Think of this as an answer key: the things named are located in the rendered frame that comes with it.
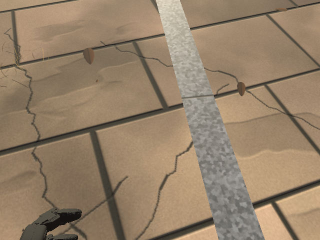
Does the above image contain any robot left hand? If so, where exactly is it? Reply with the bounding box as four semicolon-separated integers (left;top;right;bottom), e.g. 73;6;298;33
20;208;82;240

